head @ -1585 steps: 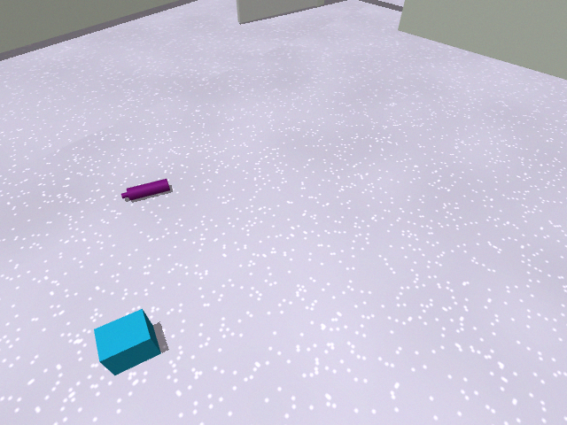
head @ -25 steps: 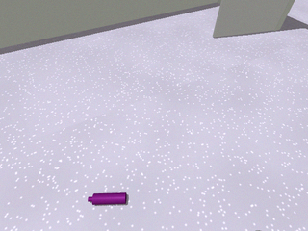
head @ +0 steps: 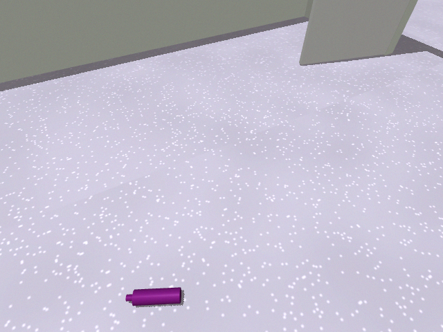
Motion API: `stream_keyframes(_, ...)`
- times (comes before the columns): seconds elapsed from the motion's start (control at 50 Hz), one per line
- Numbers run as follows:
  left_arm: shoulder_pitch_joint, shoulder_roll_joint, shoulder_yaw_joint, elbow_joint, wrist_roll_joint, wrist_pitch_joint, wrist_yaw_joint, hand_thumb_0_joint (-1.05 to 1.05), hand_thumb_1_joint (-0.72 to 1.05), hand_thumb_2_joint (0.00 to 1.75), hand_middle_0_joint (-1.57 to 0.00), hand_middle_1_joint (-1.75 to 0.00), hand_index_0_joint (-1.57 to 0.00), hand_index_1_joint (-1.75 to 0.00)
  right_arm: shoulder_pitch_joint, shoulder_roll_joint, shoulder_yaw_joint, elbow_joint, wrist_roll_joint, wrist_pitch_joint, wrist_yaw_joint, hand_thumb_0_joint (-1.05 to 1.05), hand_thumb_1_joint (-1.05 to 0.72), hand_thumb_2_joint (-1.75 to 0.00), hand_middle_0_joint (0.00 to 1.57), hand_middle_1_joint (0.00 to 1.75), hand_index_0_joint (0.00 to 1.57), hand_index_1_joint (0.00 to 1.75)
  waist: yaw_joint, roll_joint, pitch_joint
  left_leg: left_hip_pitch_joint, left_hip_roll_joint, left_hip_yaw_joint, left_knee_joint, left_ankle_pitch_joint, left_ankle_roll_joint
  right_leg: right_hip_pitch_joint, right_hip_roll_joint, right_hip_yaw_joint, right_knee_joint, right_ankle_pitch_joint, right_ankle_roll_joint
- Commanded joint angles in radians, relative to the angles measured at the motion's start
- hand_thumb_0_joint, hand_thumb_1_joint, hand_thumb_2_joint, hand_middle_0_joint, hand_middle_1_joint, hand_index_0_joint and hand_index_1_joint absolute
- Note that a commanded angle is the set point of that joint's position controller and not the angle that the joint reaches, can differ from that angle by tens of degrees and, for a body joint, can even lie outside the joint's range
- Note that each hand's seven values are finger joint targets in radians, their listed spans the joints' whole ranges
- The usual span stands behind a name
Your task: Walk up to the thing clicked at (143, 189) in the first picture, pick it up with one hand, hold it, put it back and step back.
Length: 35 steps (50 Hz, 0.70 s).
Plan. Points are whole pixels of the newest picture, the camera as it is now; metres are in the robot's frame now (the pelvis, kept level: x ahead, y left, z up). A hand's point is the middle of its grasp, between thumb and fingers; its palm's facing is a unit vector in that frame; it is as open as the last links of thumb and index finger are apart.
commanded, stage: walk up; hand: left
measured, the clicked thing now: (153, 296) +0.42 +0.30 -0.75
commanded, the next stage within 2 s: stand in 0.40 s
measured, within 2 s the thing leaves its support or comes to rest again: neither
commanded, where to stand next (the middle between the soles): +0.04 +0.03 m, yaw +2 degrees
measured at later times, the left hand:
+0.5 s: hand out of the picture +0.08 +0.25 -0.16, palm faces -0.01 -0.94 -0.34, open 7.4 cm
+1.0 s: hand out of the picture +0.09 +0.25 -0.16, palm faces -0.01 -0.94 -0.34, open 7.4 cm
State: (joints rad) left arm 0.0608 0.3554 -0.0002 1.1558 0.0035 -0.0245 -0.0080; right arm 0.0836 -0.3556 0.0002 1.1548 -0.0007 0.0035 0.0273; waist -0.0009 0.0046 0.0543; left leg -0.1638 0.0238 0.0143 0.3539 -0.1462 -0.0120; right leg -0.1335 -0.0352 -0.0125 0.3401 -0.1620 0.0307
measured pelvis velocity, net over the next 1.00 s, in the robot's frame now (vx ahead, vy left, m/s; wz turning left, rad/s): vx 0.02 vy -0.01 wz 0.01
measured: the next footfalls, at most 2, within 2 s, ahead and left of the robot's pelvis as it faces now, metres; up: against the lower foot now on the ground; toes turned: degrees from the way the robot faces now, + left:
none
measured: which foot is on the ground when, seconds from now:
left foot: down 0.00-1.00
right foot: down 0.00-1.00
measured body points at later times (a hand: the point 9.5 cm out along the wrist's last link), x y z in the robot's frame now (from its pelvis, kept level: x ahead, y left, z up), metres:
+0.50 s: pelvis +0.01 +0.00 +0.00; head +0.02 +0.00 +0.45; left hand +0.08 +0.30 -0.13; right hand +0.09 -0.30 -0.13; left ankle +0.03 +0.13 -0.75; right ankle +0.02 -0.14 -0.75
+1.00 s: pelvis +0.02 -0.01 +0.00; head +0.04 -0.01 +0.45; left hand +0.10 +0.29 -0.13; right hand +0.11 -0.31 -0.13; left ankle +0.03 +0.13 -0.75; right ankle +0.02 -0.14 -0.75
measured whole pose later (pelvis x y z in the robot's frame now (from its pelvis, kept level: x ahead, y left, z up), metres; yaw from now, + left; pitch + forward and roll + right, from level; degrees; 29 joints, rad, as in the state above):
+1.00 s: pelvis +0.02 -0.01 +0.00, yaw +1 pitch -2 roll +0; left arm 0.10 0.35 0.00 1.14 0.01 -0.02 -0.01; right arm 0.09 -0.35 0.00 1.14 -0.01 -0.01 0.01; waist 0.00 0.00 0.05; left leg -0.13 0.03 0.00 0.32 -0.16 -0.02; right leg -0.10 -0.03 -0.03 0.31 -0.18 0.02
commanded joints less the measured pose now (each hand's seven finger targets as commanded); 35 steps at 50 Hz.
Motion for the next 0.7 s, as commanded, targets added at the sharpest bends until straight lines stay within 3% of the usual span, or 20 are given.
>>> stream_keyframes(0.0, -0.046, 0.215, 0.041, -0.055, 0.004, -0.014, 0.014, 0.0, 0.9, 0.9, -0.2, -0.3, -0.2, -0.3, -0.061, -0.219, -0.046, -0.061, 0.0, -0.022, -0.018, 0.0, -0.9, -0.9, 0.2, 0.3, 0.2, 0.3, 0.004, 0.012, -0.076, -0.002, 0.106, -0.115, -0.095, -0.053, 0.035, 0.012, -0.092, 0.073, -0.07, 0.002, -0.041)
stream_keyframes(0.08, -0.031, 0.214, 0.042, -0.05, 0.007, -0.012, 0.012, 0.0, 0.9, 0.9, -0.2, -0.3, -0.2, -0.3, -0.063, -0.22, -0.048, -0.064, -0.003, -0.022, -0.018, 0.0, -0.9, -0.9, 0.2, 0.3, 0.2, 0.3, 0.005, 0.025, -0.068, -0.007, 0.108, -0.126, -0.111, -0.112, 0.037, -0.001, -0.09, 0.071, -0.07, -0.029, -0.042)
stream_keyframes(0.28, -0.035, 0.209, 0.047, -0.047, 0.007, -0.016, 0.015, 0.0, 0.9, 0.9, -0.2, -0.3, -0.2, -0.3, -0.036, -0.207, -0.05, -0.057, 0.0, -0.022, -0.02, 0.0, -0.9, -0.9, 0.2, 0.3, 0.2, 0.3, -0.003, -0.003, -0.095, 0.032, 0.101, -0.11, -0.074, 0.034, 0.034, 0.012, -0.099, 0.072, -0.072, 0.042, -0.037)
stream_keyframes(0.36, -0.029, 0.206, 0.047, -0.047, 0.005, -0.014, 0.018, 0.0, 0.9, 0.9, -0.2, -0.3, -0.2, -0.3, -0.039, -0.206, -0.05, -0.058, 0.0, -0.018, -0.021, 0.0, -0.9, -0.9, 0.2, 0.3, 0.2, 0.3, -0.003, 0.006, -0.085, 0.031, 0.102, -0.111, -0.076, 0.045, 0.032, 0.011, -0.099, 0.065, -0.071, 0.055, -0.034)
stream_keyframes(0.44, -0.009, 0.209, 0.041, -0.053, 0.008, -0.011, 0.014, 0.0, 0.9, 0.9, -0.2, -0.3, -0.2, -0.3, -0.047, -0.208, -0.045, -0.066, -0.012, -0.03, -0.025, 0.0, -0.9, -0.9, 0.2, 0.3, 0.2, 0.3, -0.003, -0.003, -0.071, 0.034, 0.105, -0.11, -0.083, 0.024, 0.023, -0.007, -0.1, 0.073, -0.079, 0.006, -0.035)
stream_keyframes(0.58, 0.005, 0.209, 0.042, -0.061, 0.006, -0.009, 0.012, 0.0, 0.9, 0.9, -0.2, -0.3, -0.2, -0.3, -0.048, -0.211, -0.042, -0.069, -0.01, -0.037, -0.029, 0.0, -0.9, -0.9, 0.2, 0.3, 0.2, 0.3, 0.002, 0.015, -0.108, 0.054, 0.116, -0.102, -0.07, 0.141, 0.024, 0.047, -0.106, 0.069, -0.057, 0.115, -0.037)
stream_keyframes(0.68, 0.008, 0.209, 0.042, -0.064, 0.007, -0.008, 0.012, 0.0, 0.9, 0.9, -0.2, -0.3, -0.2, -0.3, -0.046, -0.209, -0.039, -0.073, -0.008, -0.034, -0.029, 0.0, -0.9, -0.9, 0.2, 0.3, 0.2, 0.3, -0.001, 0.005, -0.084, 0.049, 0.109, -0.1, -0.077, 0.082, 0.021, 0.027, -0.105, 0.069, -0.076, 0.071, -0.033)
